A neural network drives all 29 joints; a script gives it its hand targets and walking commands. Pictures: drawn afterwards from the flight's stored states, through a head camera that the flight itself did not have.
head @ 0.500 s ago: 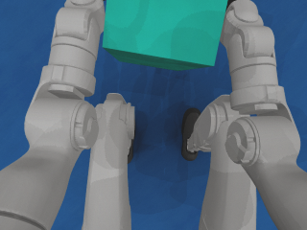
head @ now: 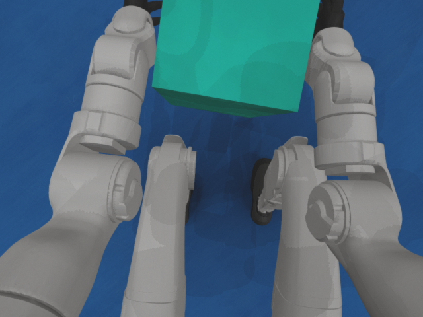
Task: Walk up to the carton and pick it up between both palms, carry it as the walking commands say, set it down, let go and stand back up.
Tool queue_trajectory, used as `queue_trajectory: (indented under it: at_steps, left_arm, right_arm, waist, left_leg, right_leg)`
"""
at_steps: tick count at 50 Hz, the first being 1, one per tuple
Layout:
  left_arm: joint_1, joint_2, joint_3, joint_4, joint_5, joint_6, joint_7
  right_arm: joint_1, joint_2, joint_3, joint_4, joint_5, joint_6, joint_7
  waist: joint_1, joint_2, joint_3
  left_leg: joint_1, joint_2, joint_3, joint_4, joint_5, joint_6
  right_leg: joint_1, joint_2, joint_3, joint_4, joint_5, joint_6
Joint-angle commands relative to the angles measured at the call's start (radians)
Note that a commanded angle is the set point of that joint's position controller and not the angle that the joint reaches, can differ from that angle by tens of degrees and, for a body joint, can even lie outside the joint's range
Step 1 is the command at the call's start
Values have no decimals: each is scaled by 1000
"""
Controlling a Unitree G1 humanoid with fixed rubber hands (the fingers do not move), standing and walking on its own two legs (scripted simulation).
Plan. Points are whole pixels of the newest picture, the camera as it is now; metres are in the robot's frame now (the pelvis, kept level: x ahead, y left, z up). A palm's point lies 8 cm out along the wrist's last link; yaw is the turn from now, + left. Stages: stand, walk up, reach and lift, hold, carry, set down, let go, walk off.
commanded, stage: reach and lift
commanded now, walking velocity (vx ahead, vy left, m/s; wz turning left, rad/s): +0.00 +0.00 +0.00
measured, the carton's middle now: (230, 19) +0.55 +0.00 -0.12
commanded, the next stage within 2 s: none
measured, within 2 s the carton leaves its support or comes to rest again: neither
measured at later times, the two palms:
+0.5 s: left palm out of the picture +0.51 +0.12 +0.01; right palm (357, 25) +0.49 -0.14 +0.00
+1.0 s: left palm out of the picture +0.49 +0.13 +0.09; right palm (400, 11) +0.47 -0.13 +0.08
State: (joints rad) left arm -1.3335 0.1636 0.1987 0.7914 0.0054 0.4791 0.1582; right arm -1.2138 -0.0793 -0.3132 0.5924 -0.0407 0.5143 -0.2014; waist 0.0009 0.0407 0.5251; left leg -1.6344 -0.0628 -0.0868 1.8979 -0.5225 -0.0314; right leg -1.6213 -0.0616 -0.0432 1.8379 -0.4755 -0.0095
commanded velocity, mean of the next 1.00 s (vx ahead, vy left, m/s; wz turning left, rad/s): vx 0.00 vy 0.00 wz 0.00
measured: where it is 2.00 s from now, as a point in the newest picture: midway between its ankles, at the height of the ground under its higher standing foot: (220, 204)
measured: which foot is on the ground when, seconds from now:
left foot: down 0.00-1.00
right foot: down 0.00-1.00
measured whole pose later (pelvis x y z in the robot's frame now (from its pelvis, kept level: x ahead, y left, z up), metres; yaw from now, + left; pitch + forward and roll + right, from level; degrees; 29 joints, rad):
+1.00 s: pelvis +0.00 +0.00 +0.12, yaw +2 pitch +5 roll -2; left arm -1.16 0.10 0.17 0.77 0.02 0.48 0.15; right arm -0.99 0.00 -0.33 0.50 -0.10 0.54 -0.19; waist -0.02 0.04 0.52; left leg -1.11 -0.07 -0.09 1.48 -0.45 -0.02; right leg -1.10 -0.05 -0.04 1.43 -0.42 0.00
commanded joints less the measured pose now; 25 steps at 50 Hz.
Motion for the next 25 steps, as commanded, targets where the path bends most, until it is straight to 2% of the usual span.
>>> queue_trajectory:
  at_steps: [1, 2, 3, 4, 5, 6, 7, 8, 9, 10, 11, 12, 13, 14, 15, 16, 17, 18, 19, 20, 21, 22, 23, 24, 25]
  left_arm:
    - [-799, -1368, -476, -261, -215, -66, -326]
    - [-784, -1341, -466, -282, -203, -66, -329]
    - [-779, -1344, -436, -253, -198, -72, -332]
    - [-786, -1374, -470, -311, -216, -72, -330]
    - [-792, -1342, -472, -311, -211, -72, -331]
    - [-789, -1337, -505, -320, -214, -64, -325]
    - [-801, -1346, -484, -328, -212, -65, -319]
    - [-802, -1332, -452, -313, -202, -67, -324]
    - [-754, -1356, -464, -312, -199, -60, -329]
    - [-779, -1350, -477, -287, -204, -61, -325]
    - [-808, -1335, -472, -336, -212, -68, -326]
    - [-730, -1370, -468, -284, -207, -67, -325]
    - [-765, -1337, -502, -329, -204, -73, -326]
    - [-791, -1331, -501, -354, -213, -69, -324]
    - [-685, -1331, -484, -232, -190, -74, -325]
    - [-656, -1361, -472, -271, -176, -69, -320]
    - [-689, -1341, -486, -316, -203, -73, -324]
    - [-684, -1333, -479, -291, -202, -72, -322]
    - [-722, -1308, -491, -304, -202, -64, -324]
    - [-713, -1349, -502, -358, -199, -71, -327]
    - [-719, -1346, -488, -299, -205, -69, -327]
    - [-745, -1353, -516, -336, -217, -69, -321]
    - [-694, -1347, -498, -313, -195, -76, -327]
    - [-783, -1308, -527, -404, -216, -85, -326]
    - [-722, -1329, -537, -416, -223, -85, -327]
  right_arm:
    - [-874, 1172, 461, -164, 130, -72, 287]
    - [-944, 1164, 474, -213, 146, -79, 292]
    - [-947, 1186, 489, -236, 160, -81, 290]
    - [-901, 1195, 492, -217, 141, -67, 294]
    - [-914, 1221, 537, -270, 169, -73, 288]
    - [-842, 1221, 511, -205, 163, -55, 289]
    - [-839, 1211, 510, -193, 157, -55, 296]
    - [-894, 1220, 499, -189, 157, -56, 299]
    - [-883, 1212, 525, -220, 178, -58, 294]
    - [-923, 1204, 516, -257, 164, -66, 295]
    - [-922, 1238, 531, -252, 178, -58, 291]
    - [-876, 1241, 523, -206, 157, -54, 295]
    - [-872, 1246, 534, -239, 175, -65, 285]
    - [-866, 1219, 525, -262, 162, -63, 292]
    - [-842, 1239, 520, -211, 161, -71, 294]
    - [-901, 1223, 573, -315, 180, -79, 289]
    - [-901, 1239, 595, -325, 202, -67, 283]
    - [-940, 1225, 590, -349, 188, -70, 285]
    - [-852, 1213, 572, -220, 170, -51, 288]
    - [-836, 1240, 601, -281, 172, -56, 283]
    - [-812, 1253, 545, -229, 154, -51, 289]
    - [-801, 1239, 539, -247, 156, -54, 290]
    - [-803, 1262, 565, -251, 171, -63, 286]
    - [-783, 1247, 551, -250, 151, -61, 288]
    - [-768, 1276, 573, -219, 178, -54, 288]
  waist:
    - [-248, 70, -2311]
    - [-212, 72, -2329]
    - [-182, 78, -2315]
    - [-215, 66, -2354]
    - [-174, 75, -2444]
    - [-210, 60, -2425]
    - [-201, 90, -2387]
    - [-188, 52, -2361]
    - [-189, 97, -2388]
    - [-186, 40, -2430]
    - [-184, 31, -2400]
    - [-180, 9, -2353]
    - [-161, 72, -2442]
    - [-191, 39, -2462]
    - [-187, 6, -2361]
    - [-143, 46, -2458]
    - [-134, 24, -2447]
    - [-152, -10, -2429]
    - [-151, 38, -2390]
    - [-156, 40, -2420]
    - [-182, -3, -2363]
    - [-197, 37, -2398]
    - [-158, 50, -2371]
    - [-201, 23, -2386]
    - [-175, 26, -2430]
  left_leg:
    - [545, -152, 131, -308, 104, 15]
    - [553, -146, 130, -314, 103, 15]
    - [544, -146, 140, -315, 113, 24]
    - [591, -151, 125, -336, 156, 21]
    - [605, -152, 156, -314, 187, 22]
    - [635, -154, 131, -350, 188, 18]
    - [635, -151, 134, -353, 153, 15]
    - [605, -146, 131, -362, 117, 17]
    - [659, -149, 127, -377, 151, 23]
    - [645, -155, 129, -362, 154, 22]
    - [624, -154, 140, -380, 136, 28]
    - [655, -148, 119, -400, 157, 28]
    - [638, -157, 139, -377, 223, 21]
    - [694, -157, 128, -392, 220, 17]
    - [652, -147, 111, -400, 200, 28]
    - [675, -163, 142, -397, 218, 25]
    - [680, -158, 130, -416, 214, 35]
    - [683, -155, 116, -429, 188, 39]
    - [674, -154, 112, -436, 157, 31]
    - [672, -158, 125, -433, 196, 26]
    - [684, -154, 118, -452, 146, 35]
    - [750, -148, 107, -456, 179, 24]
    - [725, -152, 118, -477, 182, 30]
    - [685, -153, 126, -452, 177, 24]
    - [733, -155, 132, -472, 213, 24]
  right_leg:
    - [723, 238, -18, -268, 197, -2]
    - [739, 237, -24, -273, 204, -5]
    - [769, 237, 6, -284, 203, 5]
    - [769, 242, -19, -275, 251, 4]
    - [854, 239, 17, -296, 271, 14]
    - [836, 247, -17, -303, 292, 16]
    - [785, 239, 1, -308, 245, 6]
    - [801, 238, -4, -315, 203, 15]
    - [832, 239, -4, -319, 239, 13]
    - [845, 244, 5, -333, 251, 9]
    - [898, 243, 13, -350, 217, 22]
    - [859, 238, -1, -336, 249, 21]
    - [926, 244, 27, -332, 330, 19]
    - [920, 247, 11, -353, 327, 14]
    - [876, 244, 6, -353, 305, 21]
    - [956, 250, 16, -361, 317, 27]
    - [1002, 232, 51, -392, 293, 27]
    - [970, 235, 29, -389, 281, 32]
    - [918, 227, 45, -396, 242, 18]
    - [1001, 229, 55, -415, 275, 25]
    - [938, 239, 23, -411, 241, 24]
    - [947, 239, 37, -426, 279, 10]
    - [993, 232, 48, -448, 259, 20]
    - [1026, 237, 63, -450, 283, 20]
    - [1035, 245, 39, -437, 321, 24]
